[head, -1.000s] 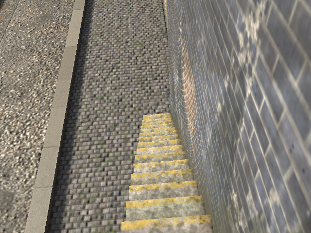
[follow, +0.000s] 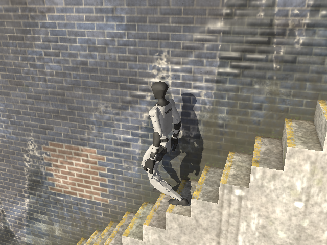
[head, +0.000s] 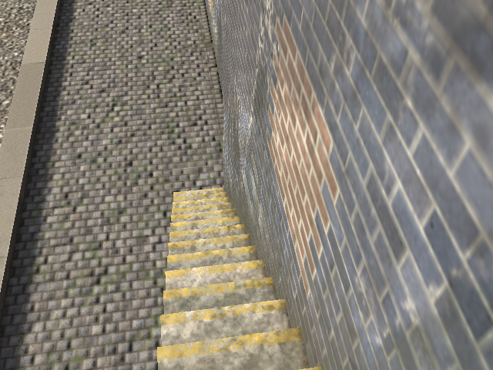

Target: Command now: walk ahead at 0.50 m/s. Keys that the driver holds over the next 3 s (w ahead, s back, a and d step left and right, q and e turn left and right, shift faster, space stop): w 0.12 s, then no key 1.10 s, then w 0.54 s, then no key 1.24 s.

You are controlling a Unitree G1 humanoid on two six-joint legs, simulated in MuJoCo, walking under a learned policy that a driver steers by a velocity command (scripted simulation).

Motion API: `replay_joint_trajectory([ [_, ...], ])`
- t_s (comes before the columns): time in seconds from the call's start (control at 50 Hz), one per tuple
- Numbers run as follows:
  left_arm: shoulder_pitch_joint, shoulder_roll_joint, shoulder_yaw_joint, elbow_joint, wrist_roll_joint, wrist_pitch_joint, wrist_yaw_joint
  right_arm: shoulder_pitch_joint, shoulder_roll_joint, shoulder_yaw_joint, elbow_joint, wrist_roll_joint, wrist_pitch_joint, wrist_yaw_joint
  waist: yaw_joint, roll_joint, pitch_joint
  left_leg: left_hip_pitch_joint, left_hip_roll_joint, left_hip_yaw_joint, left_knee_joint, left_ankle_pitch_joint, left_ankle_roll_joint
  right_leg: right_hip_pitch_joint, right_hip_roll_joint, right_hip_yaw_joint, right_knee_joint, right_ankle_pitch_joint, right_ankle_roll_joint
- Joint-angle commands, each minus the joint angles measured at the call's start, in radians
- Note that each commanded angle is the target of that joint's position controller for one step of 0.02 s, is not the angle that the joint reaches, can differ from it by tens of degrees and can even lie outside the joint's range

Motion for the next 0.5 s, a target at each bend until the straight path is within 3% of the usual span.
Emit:
replay_joint_trajectory([
  [0.02,-0.050,0.047,-0.016,-0.096,-0.036,-0.032,-0.070,0.277,-0.048,-0.033,0.145,0.007,0.064,-0.066,0.072,-0.204,0.150,-0.082,0.068,-0.150,-0.203,1.067,-0.107,0.081,0.023,-0.208,-0.790,0.885,0.126],
  [0.04,0.145,-0.029,-0.006,-0.018,-0.071,0.017,-0.065,0.095,-0.070,-0.028,0.140,0.046,0.033,-0.058,0.228,-0.084,0.031,-0.471,0.077,-0.118,-0.056,0.904,-0.038,0.607,0.018,-0.185,-0.627,1.148,0.132],
  [0.06,0.260,-0.023,-0.013,0.015,-0.099,0.072,-0.059,-0.037,-0.128,-0.049,0.113,0.079,0.011,-0.044,0.289,-0.053,-0.013,-0.586,0.065,-0.084,0.053,0.604,-0.041,0.799,-0.019,-0.145,-0.626,1.310,0.136],
  [0.08,0.339,-0.024,-0.020,0.027,-0.075,0.114,-0.051,-0.122,-0.115,-0.046,0.092,0.102,0.007,-0.032,0.327,-0.009,0.036,-0.596,0.056,-0.047,0.135,0.495,-0.047,0.816,-0.086,-0.069,-0.732,1.333,0.116],
  [0.1,0.377,0.005,-0.018,0.022,-0.060,0.129,-0.040,-0.189,-0.124,-0.057,0.068,0.089,0.004,-0.021,0.372,-0.047,0.063,-0.567,0.006,0.035,0.311,0.370,-0.071,0.901,-0.148,0.002,-0.942,1.358,0.063],
  [0.12,0.499,0.049,-0.008,0.056,-0.049,0.129,-0.030,-0.241,-0.137,-0.066,0.067,0.076,0.018,-0.014,0.437,-0.058,0.026,-0.470,-0.044,0.122,0.492,0.233,-0.077,0.953,-0.169,0.018,-1.088,1.435,0.010],
  [0.14,0.537,0.147,0.011,0.066,-0.063,0.094,-0.011,-0.309,-0.169,-0.083,0.061,0.042,0.030,-0.025,0.463,-0.110,0.092,-0.464,-0.135,0.218,0.606,-0.048,-0.115,0.955,-0.214,0.008,-1.217,1.475,-0.005],
  [0.16,0.531,0.158,0.022,0.086,-0.047,0.074,-0.008,-0.259,-0.169,-0.090,0.055,0.007,0.040,-0.022,0.374,-0.037,0.099,-0.541,-0.114,0.205,0.711,-0.132,-0.082,1.004,-0.236,0.063,-1.191,1.414,-0.021],
  [0.18,0.497,0.179,0.022,0.027,-0.023,0.070,0.004,-0.260,-0.153,-0.086,0.057,-0.006,0.050,-0.004,0.363,0.115,0.113,-0.586,-0.116,0.131,0.656,-0.075,-0.069,1.000,-0.258,0.129,-1.180,1.167,0.028],
  [0.2,0.424,0.192,0.030,0.003,-0.019,0.066,0.012,-0.218,-0.110,-0.071,0.045,-0.022,0.054,0.017,0.309,0.081,0.118,-0.592,-0.077,0.150,0.560,-0.050,-0.056,0.957,-0.244,0.109,-1.175,1.075,0.053],
  [0.22,0.343,0.180,0.018,-0.034,-0.023,0.054,0.006,-0.167,-0.076,-0.057,0.022,-0.022,0.071,0.037,0.245,0.001,0.119,-0.599,-0.042,0.155,0.420,0.022,-0.048,0.927,-0.206,0.068,-1.153,0.962,0.092],
  [0.24,0.275,0.144,0.001,-0.042,-0.052,0.013,0.005,-0.127,-0.047,-0.050,-0.014,-0.037,0.080,0.054,0.173,-0.038,0.185,-0.584,-0.066,0.188,0.248,0.163,-0.006,0.771,-0.123,-0.062,-1.090,0.706,0.146],
  [0.26,-0.085,0.354,0.066,-0.038,-0.059,-0.018,0.082,0.355,0.078,-0.032,-0.085,0.047,0.094,0.056,-0.198,-0.806,0.219,-0.675,0.345,-0.349,-0.311,0.605,0.052,0.520,-0.483,0.462,-0.760,0.192,-0.114],
  [0.28,-0.060,-0.014,-0.042,-0.076,-0.100,-0.018,0.044,0.105,-0.136,-0.013,-0.051,-0.022,0.074,0.075,-0.028,-0.095,0.115,-0.158,0.031,0.134,-0.521,0.933,-0.057,0.273,-0.083,-0.029,-0.969,0.113,-0.032],
  [0.3,0.000,0.155,0.017,-0.046,-0.111,-0.011,0.044,0.358,0.008,-0.041,0.080,-0.010,0.134,0.088,-0.086,-0.437,-0.108,0.184,0.058,0.052,0.093,0.969,-0.059,0.042,-0.341,0.276,-0.923,0.381,-0.087],
  [0.32,-0.058,0.021,-0.017,-0.095,-0.078,-0.038,0.059,0.388,-0.141,-0.069,0.071,0.055,0.116,0.084,-0.104,-0.302,-0.049,0.097,0.198,-0.135,0.069,1.079,-0.086,-0.064,-0.315,0.348,-0.803,0.251,0.002],
  [0.34,-0.131,-0.070,-0.057,-0.114,-0.084,-0.070,0.095,0.351,-0.133,-0.042,0.041,0.079,0.096,0.091,-0.170,-0.087,0.097,0.089,0.220,-0.126,-0.542,1.469,-0.086,-0.138,-0.162,0.121,-0.595,-0.063,0.044],
  [0.36,-0.020,-0.084,-0.059,-0.078,-0.107,-0.028,0.100,0.202,-0.073,-0.012,0.033,0.113,0.102,0.094,-0.055,-0.020,0.214,0.217,0.213,0.024,-0.845,1.491,-0.122,-0.239,-0.083,0.021,-0.616,-0.115,0.048],
  [0.38,0.140,-0.034,-0.048,-0.069,-0.092,0.017,0.085,0.087,-0.048,0.009,-0.025,0.047,0.103,0.085,0.069,0.026,0.130,0.398,0.245,-0.050,-0.978,1.214,-0.118,-0.194,-0.026,-0.042,-0.528,-0.047,0.004],
  [0.4,0.096,0.040,-0.030,-0.043,-0.107,0.048,0.054,0.262,-0.094,-0.008,0.107,-0.022,0.094,0.098,0.011,0.061,0.037,0.474,0.091,0.107,-0.541,1.086,-0.115,-0.165,-0.049,-0.112,-0.394,-0.075,-0.006],
  [0.42,0.059,0.029,-0.037,-0.078,-0.138,0.076,0.029,0.334,-0.076,0.020,0.087,-0.003,0.075,0.103,-0.058,0.132,0.095,0.286,0.257,-0.073,-0.698,1.222,-0.009,-0.126,0.009,-0.205,-0.170,-0.150,0.049],
  [0.44,0.190,-0.017,-0.034,-0.095,-0.091,0.059,0.045,0.242,-0.248,-0.023,0.072,0.064,0.029,0.084,0.072,0.143,0.265,-0.104,0.276,-0.197,-0.925,0.986,-0.003,-0.070,0.056,-0.267,-0.024,-0.164,0.077],
  [0.46,0.200,0.002,-0.025,-0.120,-0.065,0.051,0.029,0.017,-0.279,-0.046,0.023,0.072,-0.004,0.067,0.147,0.293,0.280,-0.179,0.299,-0.252,-0.906,0.569,0.021,-0.119,-0.082,-0.078,-0.177,-0.003,0.098],
  [0.48,0.230,0.003,-0.022,-0.165,-0.071,0.072,0.021,-0.218,-0.253,-0.043,-0.055,0.070,-0.029,0.038,0.264,0.372,0.233,-0.600,0.405,-0.418,-0.938,0.154,0.042,0.209,-0.171,0.038,-0.346,0.446,0.129],
  [0.5,0.349,0.044,-0.002,-0.098,-0.091,0.088,0.011,-0.400,-0.148,-0.029,-0.097,0.071,-0.028,0.017,0.375,0.289,0.203,-0.875,0.340,-0.368,-0.772,0.133,0.045,0.560,-0.222,0.063,-0.498,0.827,0.158],
])
Next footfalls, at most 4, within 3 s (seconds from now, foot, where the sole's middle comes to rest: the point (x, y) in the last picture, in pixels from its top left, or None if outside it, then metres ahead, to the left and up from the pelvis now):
0.24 right None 0.41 -0.04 -1.11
0.42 left None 0.64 0.14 -1.31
0.60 right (234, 342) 0.82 -0.05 -1.46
0.72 left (186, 338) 0.88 0.16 -1.52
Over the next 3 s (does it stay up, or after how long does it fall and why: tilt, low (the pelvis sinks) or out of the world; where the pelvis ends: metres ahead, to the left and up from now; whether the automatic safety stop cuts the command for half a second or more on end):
stays up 1.88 0.09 -1.71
